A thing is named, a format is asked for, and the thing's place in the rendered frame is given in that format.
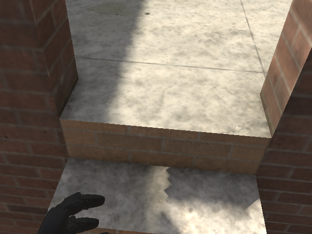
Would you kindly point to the left robot hand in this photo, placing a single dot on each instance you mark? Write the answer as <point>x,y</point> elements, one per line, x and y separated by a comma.
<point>61,219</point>

